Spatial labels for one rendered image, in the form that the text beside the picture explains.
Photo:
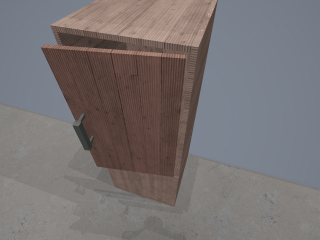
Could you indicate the handle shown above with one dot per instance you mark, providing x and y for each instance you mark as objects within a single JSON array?
[{"x": 82, "y": 134}]

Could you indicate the cupboard door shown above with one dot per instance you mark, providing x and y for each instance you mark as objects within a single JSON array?
[{"x": 131, "y": 101}]

